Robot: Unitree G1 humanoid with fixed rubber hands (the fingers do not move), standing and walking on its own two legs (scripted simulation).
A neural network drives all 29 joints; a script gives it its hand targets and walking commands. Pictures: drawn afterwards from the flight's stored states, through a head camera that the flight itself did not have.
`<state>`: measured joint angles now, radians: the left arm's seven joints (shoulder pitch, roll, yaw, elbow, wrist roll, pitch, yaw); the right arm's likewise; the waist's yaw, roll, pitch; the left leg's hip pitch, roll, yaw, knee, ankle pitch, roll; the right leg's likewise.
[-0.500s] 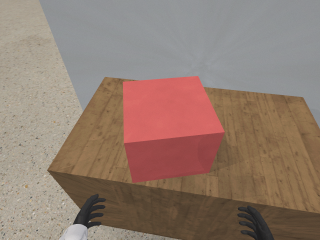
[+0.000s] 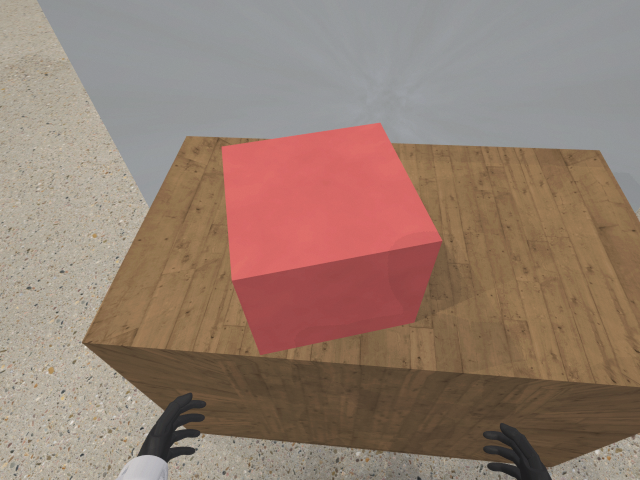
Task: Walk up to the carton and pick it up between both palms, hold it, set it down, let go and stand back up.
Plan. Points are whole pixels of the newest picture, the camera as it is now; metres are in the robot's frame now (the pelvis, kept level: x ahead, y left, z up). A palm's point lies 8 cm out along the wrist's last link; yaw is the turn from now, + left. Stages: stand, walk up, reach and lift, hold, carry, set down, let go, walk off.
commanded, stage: stand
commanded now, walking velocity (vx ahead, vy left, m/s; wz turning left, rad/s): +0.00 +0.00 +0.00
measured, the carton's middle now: (321, 237) +0.47 +0.04 -0.03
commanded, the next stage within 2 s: none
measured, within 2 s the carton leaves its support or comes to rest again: neither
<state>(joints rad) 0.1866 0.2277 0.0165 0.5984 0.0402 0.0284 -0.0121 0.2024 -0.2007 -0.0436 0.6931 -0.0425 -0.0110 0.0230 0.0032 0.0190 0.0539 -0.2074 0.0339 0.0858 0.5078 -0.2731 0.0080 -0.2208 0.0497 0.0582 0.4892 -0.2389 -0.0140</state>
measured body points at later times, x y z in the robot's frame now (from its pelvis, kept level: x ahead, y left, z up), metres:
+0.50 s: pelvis +0.00 +0.01 -0.01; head +0.00 +0.00 +0.44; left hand +0.12 +0.25 -0.12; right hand +0.06 -0.25 -0.13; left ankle +0.00 +0.11 -0.74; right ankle +0.01 -0.11 -0.74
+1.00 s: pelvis +0.00 +0.01 +0.00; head +0.00 +0.00 +0.45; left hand +0.11 +0.25 -0.13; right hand +0.02 -0.24 -0.15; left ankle +0.00 +0.11 -0.74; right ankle +0.01 -0.11 -0.74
